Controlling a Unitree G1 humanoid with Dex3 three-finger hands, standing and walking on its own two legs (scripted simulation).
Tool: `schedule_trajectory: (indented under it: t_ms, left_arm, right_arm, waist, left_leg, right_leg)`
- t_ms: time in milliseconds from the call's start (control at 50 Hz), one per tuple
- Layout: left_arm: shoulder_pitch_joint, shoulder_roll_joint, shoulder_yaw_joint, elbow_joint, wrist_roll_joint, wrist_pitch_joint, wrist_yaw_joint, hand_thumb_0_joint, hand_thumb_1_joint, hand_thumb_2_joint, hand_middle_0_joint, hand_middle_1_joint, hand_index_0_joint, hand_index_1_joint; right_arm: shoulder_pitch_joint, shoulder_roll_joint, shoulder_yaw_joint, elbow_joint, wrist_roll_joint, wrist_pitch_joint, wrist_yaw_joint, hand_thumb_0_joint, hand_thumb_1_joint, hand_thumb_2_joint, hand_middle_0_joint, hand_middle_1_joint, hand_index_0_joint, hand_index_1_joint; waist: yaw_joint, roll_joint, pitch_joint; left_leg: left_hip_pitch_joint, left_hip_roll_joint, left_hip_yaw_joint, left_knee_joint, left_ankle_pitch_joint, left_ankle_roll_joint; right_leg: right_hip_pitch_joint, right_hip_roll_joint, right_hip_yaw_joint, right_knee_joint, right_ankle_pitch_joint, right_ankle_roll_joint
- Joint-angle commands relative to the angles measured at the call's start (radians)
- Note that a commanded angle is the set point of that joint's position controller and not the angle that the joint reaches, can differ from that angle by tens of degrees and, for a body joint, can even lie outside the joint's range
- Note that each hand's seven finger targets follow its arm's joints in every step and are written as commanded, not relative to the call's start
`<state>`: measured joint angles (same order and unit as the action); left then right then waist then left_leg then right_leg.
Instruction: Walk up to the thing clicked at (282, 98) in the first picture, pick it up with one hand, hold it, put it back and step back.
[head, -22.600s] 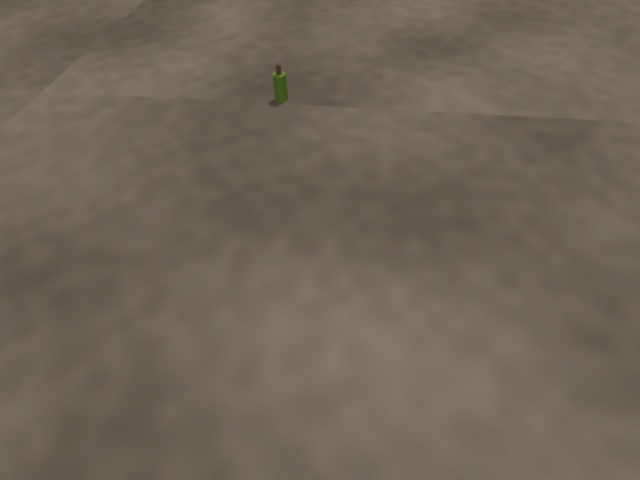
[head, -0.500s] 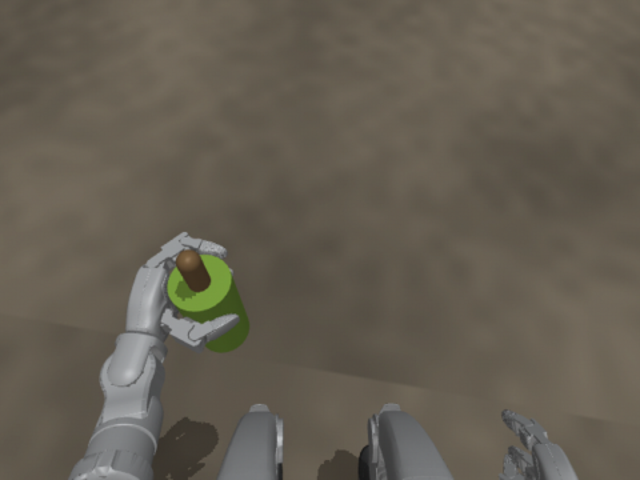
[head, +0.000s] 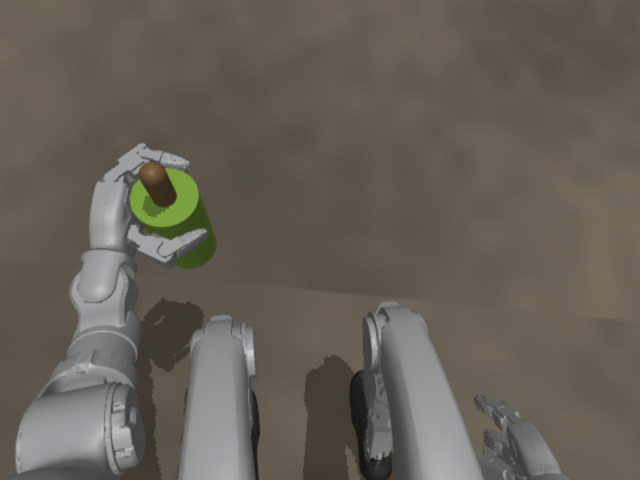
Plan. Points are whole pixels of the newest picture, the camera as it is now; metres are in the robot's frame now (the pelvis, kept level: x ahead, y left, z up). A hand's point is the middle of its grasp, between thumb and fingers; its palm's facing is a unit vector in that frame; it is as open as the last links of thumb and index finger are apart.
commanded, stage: crouch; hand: left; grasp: from the side
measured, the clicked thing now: (174, 214) +0.43 +0.17 -0.06
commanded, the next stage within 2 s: lower in 0.78 s
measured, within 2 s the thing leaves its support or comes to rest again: neither
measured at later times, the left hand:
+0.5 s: hand (192, 219) +0.47 +0.17 -0.17, palm faces -0.07 -1.00 -0.02, open 10.3 cm
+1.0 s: hand (201, 223) +0.48 +0.17 -0.22, palm faces -0.08 -1.00 -0.03, open 10.3 cm
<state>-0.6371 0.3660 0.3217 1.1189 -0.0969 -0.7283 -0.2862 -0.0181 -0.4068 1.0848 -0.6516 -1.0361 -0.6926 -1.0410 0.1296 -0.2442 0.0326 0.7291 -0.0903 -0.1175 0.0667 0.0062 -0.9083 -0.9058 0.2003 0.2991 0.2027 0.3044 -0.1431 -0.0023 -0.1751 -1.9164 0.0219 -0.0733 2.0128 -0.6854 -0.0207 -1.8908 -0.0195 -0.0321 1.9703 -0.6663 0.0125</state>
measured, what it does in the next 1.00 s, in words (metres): lowers itself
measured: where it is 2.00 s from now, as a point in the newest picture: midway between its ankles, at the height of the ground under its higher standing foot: (308, 453)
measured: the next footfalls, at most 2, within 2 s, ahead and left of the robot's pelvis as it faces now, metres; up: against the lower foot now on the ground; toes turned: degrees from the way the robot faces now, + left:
none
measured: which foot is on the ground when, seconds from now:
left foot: down 0.00-1.00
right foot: down 0.00-1.00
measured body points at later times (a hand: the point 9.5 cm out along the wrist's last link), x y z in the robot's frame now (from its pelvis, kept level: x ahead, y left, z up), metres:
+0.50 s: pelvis -0.02 +0.00 -0.11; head +0.20 +0.06 +0.28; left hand +0.47 +0.23 -0.16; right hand +0.05 -0.27 -0.21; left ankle +0.07 +0.13 -0.42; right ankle +0.09 -0.13 -0.42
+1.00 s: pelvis -0.01 +0.01 -0.13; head +0.22 +0.08 +0.24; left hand +0.48 +0.23 -0.22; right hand +0.05 -0.27 -0.22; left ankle +0.07 +0.13 -0.42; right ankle +0.09 -0.13 -0.42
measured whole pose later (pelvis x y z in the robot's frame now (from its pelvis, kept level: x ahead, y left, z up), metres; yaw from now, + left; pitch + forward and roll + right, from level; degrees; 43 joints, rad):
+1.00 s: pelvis -0.01 +0.01 -0.13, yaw -6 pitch +28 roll -10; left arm -0.77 0.58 0.39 1.20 -0.05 -0.72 -0.22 -0.02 -0.42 1.09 -0.66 -1.02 -0.70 -1.03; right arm 0.07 -0.32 0.19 0.70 -0.17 -0.02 0.11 0.00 -0.92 -0.91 0.20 0.30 0.20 0.30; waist -0.26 -0.05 0.04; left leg -2.26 0.00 -0.19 2.46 -0.70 -0.02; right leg -2.18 0.00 -0.11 2.34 -0.66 0.04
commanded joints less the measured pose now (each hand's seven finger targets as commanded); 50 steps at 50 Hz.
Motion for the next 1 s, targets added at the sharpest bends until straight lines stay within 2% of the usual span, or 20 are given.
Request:
schedule_trajectory:
  t_ms: [0, 60, 100, 120, 240, 260, 300, 340, 460, 500, 520, 600, 660, 680, 760, 800, 880, 900, 940, 980]
  left_arm:
    - [-0.462, 0.33, 0.142, -0.304, -0.032, -0.149, 0.038, 0.0, 0.102, 1.287, -1.203, -1.394, -1.2, -1.41]
    - [-0.541, 0.311, 0.114, -0.342, -0.028, -0.15, 0.041, 0.0, 0.111, 1.308, -1.236, -1.42, -1.231, -1.439]
    - [-0.566, 0.35, 0.126, -0.353, -0.024, -0.143, 0.039, 0.0, 0.111, 1.289, -1.199, -1.384, -1.194, -1.402]
    - [-0.567, 0.339, 0.112, -0.346, -0.026, -0.134, 0.037, 0.0, 0.109, 1.263, -1.199, -1.367, -1.192, -1.386]
    - [-0.635, 0.316, 0.061, -0.303, -0.024, -0.102, 0.03, 0.0, 0.079, 1.204, -1.198, -1.337, -1.196, -1.35]
    - [-0.603, 0.342, 0.091, -0.287, -0.027, -0.098, 0.034, 0.0, 0.097, 1.215, -1.188, -1.337, -1.186, -1.35]
    - [-0.594, 0.321, 0.077, -0.247, -0.031, -0.091, 0.029, 0.0, 0.081, 1.206, -1.21, -1.354, -1.212, -1.363]
    - [-0.571, 0.367, 0.106, -0.226, -0.024, -0.087, 0.027, 0.0, 0.107, 1.218, -1.21, -1.363, -1.214, -1.37]
    - [-0.549, 0.411, 0.148, -0.187, -0.006, -0.094, 0.031, 0.0, 0.152, 1.275, -1.24, -1.404, -1.244, -1.411]
    - [-0.56, 0.419, 0.141, -0.214, 0.001, -0.096, 0.028, 0.0, 0.156, 1.283, -1.253, -1.415, -1.256, -1.423]
    - [-0.571, 0.424, 0.137, -0.237, 0.006, -0.099, 0.025, 0.0, 0.162, 1.285, -1.253, -1.416, -1.257, -1.423]
    - [-0.59, 0.442, 0.126, -0.296, 0.01, -0.099, 0.033, 0.0, 0.168, 1.26, -1.246, -1.396, -1.248, -1.403]
    - [-0.607, 0.42, 0.101, -0.334, 0.001, -0.095, 0.036, 0.0, 0.183, 1.258, -1.261, -1.401, -1.262, -1.408]
    - [-0.612, 0.434, 0.112, -0.339, -0.004, -0.095, 0.041, 0.0, 0.171, 1.263, -1.253, -1.401, -1.255, -1.408]
    - [-0.591, 0.405, 0.089, -0.338, -0.031, -0.094, 0.042, 0.0, 0.158, 1.266, -1.279, -1.422, -1.279, -1.43]
    - [-0.588, 0.42, 0.092, -0.33, -0.028, -0.095, 0.049, 0.0, 0.156, 1.257, -1.277, -1.417, -1.279, -1.423]
    - [-0.556, 0.421, 0.094, -0.249, -0.008, -0.103, 0.065, 0.0, 0.121, 1.258, -1.299, -1.464, -1.308, -1.464]
    - [-0.521, 0.436, 0.11, -0.219, 0.0, -0.103, 0.073, 0.0, 0.081, 1.258, -1.295, -1.468, -1.304, -1.469]
    - [-0.525, 0.417, 0.1, -0.131, 0.011, -0.111, 0.076, 0.0, 0.063, 1.248, -1.289, -1.458, -1.3, -1.458]
    - [-0.497, 0.44, 0.123, -0.079, 0.015, -0.129, 0.079, 0.0, 0.086, 1.238, -1.273, -1.439, -1.284, -1.438]
  right_arm:
    - [0.14, -0.209, -0.051, -0.061, -0.008, -0.002, -0.002, 0.0, -0.902, -0.911, 0.199, 0.3, 0.199, 0.3]
    - [0.132, -0.212, -0.05, -0.066, -0.011, 0.005, -0.001, 0.0, -0.908, -0.913, 0.199, 0.3, 0.199, 0.3]
    - [0.135, -0.227, -0.05, -0.057, -0.01, 0.008, -0.003, 0.0, -0.904, -0.912, 0.199, 0.3, 0.199, 0.3]
    - [0.139, -0.231, -0.05, -0.06, -0.009, 0.01, -0.004, 0.0, -0.91, -0.913, 0.199, 0.3, 0.199, 0.3]
    - [0.144, -0.253, -0.036, -0.034, -0.01, 0.015, -0.008, 0.0, -0.913, -0.911, 0.199, 0.3, 0.2, 0.3]
    - [0.153, -0.259, -0.029, -0.032, -0.011, 0.016, -0.007, 0.0, -0.907, -0.91, 0.199, 0.3, 0.2, 0.3]
    - [0.15, -0.264, -0.023, -0.035, -0.014, 0.021, -0.005, 0.0, -0.907, -0.908, 0.199, 0.3, 0.2, 0.3]
    - [0.149, -0.274, -0.015, -0.031, -0.015, 0.028, -0.002, 0.0, -0.903, -0.907, 0.199, 0.3, 0.2, 0.3]
    - [0.144, -0.294, 0.013, -0.045, -0.034, 0.049, 0.012, 0.0, -0.897, -0.906, 0.199, 0.3, 0.2, 0.3]
    - [0.144, -0.299, 0.015, -0.043, -0.04, 0.056, 0.016, 0.0, -0.897, -0.907, 0.199, 0.3, 0.2, 0.3]
    - [0.149, -0.304, 0.02, -0.045, -0.045, 0.059, 0.018, 0.0, -0.9, -0.907, 0.199, 0.3, 0.2, 0.3]
    - [0.139, -0.312, 0.026, -0.052, -0.053, 0.07, 0.021, 0.0, -0.901, -0.907, 0.199, 0.3, 0.2, 0.3]
    - [0.139, -0.324, 0.03, -0.05, -0.055, 0.076, 0.024, 0.0, -0.904, -0.908, 0.199, 0.3, 0.2, 0.3]
    - [0.14, -0.327, 0.035, -0.051, -0.056, 0.076, 0.023, 0.0, -0.905, -0.909, 0.199, 0.3, 0.2, 0.3]
    - [0.14, -0.329, 0.049, -0.047, -0.059, 0.081, 0.021, 0.0, -0.911, -0.91, 0.199, 0.3, 0.2, 0.3]
    - [0.137, -0.332, 0.054, -0.043, -0.063, 0.082, 0.02, 0.0, -0.913, -0.91, 0.199, 0.3, 0.2, 0.3]
    - [0.129, -0.333, 0.07, -0.041, -0.072, 0.093, 0.025, 0.0, -0.914, -0.908, 0.199, 0.3, 0.199, 0.3]
    - [0.123, -0.332, 0.073, -0.046, -0.075, 0.096, 0.027, 0.0, -0.914, -0.908, 0.199, 0.3, 0.199, 0.3]
    - [0.106, -0.341, 0.084, -0.049, -0.08, 0.104, 0.031, 0.0, -0.91, -0.907, 0.199, 0.3, 0.199, 0.3]
    - [0.099, -0.356, 0.097, -0.055, -0.089, 0.112, 0.036, 0.0, -0.903, -0.904, 0.199, 0.3, 0.199, 0.3]
  waist:
    - [0.026, 0.207, -0.715]
    - [-0.017, 0.225, -0.726]
    - [-0.019, 0.278, -0.734]
    - [-0.027, 0.275, -0.75]
    - [-0.083, 0.256, -0.662]
    - [-0.07, 0.245, -0.666]
    - [-0.089, 0.214, -0.632]
    - [-0.072, 0.221, -0.604]
    - [-0.082, 0.238, -0.578]
    - [-0.077, 0.28, -0.599]
    - [-0.089, 0.294, -0.612]
    - [-0.094, 0.343, -0.616]
    - [-0.112, 0.368, -0.608]
    - [-0.116, 0.375, -0.604]
    - [-0.134, 0.328, -0.619]
    - [-0.132, 0.332, -0.587]
    - [-0.147, 0.287, -0.535]
    - [-0.133, 0.284, -0.526]
    - [-0.157, 0.258, -0.454]
    - [-0.158, 0.247, -0.429]
  left_leg:
    - [0.406, -0.036, 0.044, -0.175, 0.197, 0.03]
    - [0.347, -0.036, 0.053, -0.138, 0.112, 0.031]
    - [0.354, -0.034, 0.054, -0.122, 0.099, 0.027]
    - [0.345, -0.033, 0.054, -0.105, 0.102, 0.028]
    - [0.251, -0.031, 0.042, -0.02, 0.076, 0.032]
    - [0.249, -0.032, 0.042, -0.001, 0.107, 0.032]
    - [0.193, -0.035, 0.04, 0.027, 0.086, 0.038]
    - [0.168, -0.035, 0.037, 0.035, 0.09, 0.036]
    - [0.148, -0.03, 0.016, 0.077, 0.132, 0.029]
    - [0.175, -0.025, 0.012, 0.084, 0.155, 0.022]
    - [0.19, -0.023, 0.008, 0.094, 0.176, 0.022]
    - [0.188, -0.019, 0.002, 0.103, 0.155, 0.018]
    - [0.209, -0.014, -0.014, 0.11, 0.167, 0.012]
    - [0.203, -0.015, -0.018, 0.11, 0.165, 0.011]
    - [0.189, -0.015, -0.017, 0.157, 0.2, 0.018]
    - [0.167, -0.015, -0.019, 0.161, 0.196, 0.019]
    - [0.113, -0.014, -0.028, 0.179, 0.191, 0.023]
    - [0.101, -0.015, -0.025, 0.182, 0.186, 0.023]
    - [0.073, -0.012, -0.037, 0.186, 0.148, 0.023]
    - [0.069, -0.013, -0.046, 0.191, 0.151, 0.021]
  right_leg:
    - [0.308, 0.031, -0.016, -0.14, 0.19, -0.057]
    - [0.286, 0.029, -0.013, -0.113, 0.141, -0.052]
    - [0.245, 0.03, -0.028, -0.077, 0.138, -0.054]
    - [0.244, 0.029, -0.031, -0.064, 0.143, -0.054]
    - [0.146, 0.029, -0.055, -0.004, 0.138, -0.051]
    - [0.158, 0.029, -0.058, 0.009, 0.162, -0.048]
    - [0.154, 0.03, -0.063, 0.015, 0.15, -0.044]
    - [0.137, 0.031, -0.07, 0.036, 0.148, -0.045]
    - [0.116, 0.038, -0.095, 0.095, 0.182, -0.045]
    - [0.104, 0.041, -0.098, 0.115, 0.198, -0.049]
    - [0.113, 0.041, -0.098, 0.119, 0.221, -0.047]
    - [0.095, 0.043, -0.103, 0.137, 0.208, -0.05]
    - [0.071, 0.042, -0.112, 0.15, 0.219, -0.052]
    - [0.072, 0.042, -0.116, 0.154, 0.219, -0.052]
    - [0.122, 0.045, -0.113, 0.147, 0.26, -0.041]
    - [0.115, 0.045, -0.112, 0.149, 0.259, -0.04]
    - [0.122, 0.051, -0.125, 0.156, 0.256, -0.037]
    - [0.129, 0.054, -0.124, 0.154, 0.251, -0.037]
    - [0.077, 0.058, -0.141, 0.163, 0.217, -0.039]
    - [0.083, 0.061, -0.155, 0.166, 0.216, -0.037]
